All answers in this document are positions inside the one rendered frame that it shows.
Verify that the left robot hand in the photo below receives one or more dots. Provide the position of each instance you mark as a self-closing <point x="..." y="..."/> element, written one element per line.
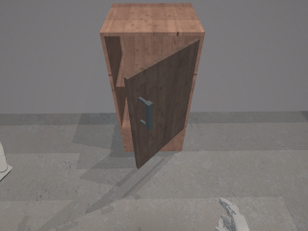
<point x="4" y="168"/>

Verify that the handle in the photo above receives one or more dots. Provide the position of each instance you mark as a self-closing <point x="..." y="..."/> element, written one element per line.
<point x="148" y="110"/>

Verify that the right robot hand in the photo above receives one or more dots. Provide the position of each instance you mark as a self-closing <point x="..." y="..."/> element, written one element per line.
<point x="237" y="221"/>

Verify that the cupboard door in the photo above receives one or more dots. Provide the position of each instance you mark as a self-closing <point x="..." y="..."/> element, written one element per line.
<point x="167" y="83"/>

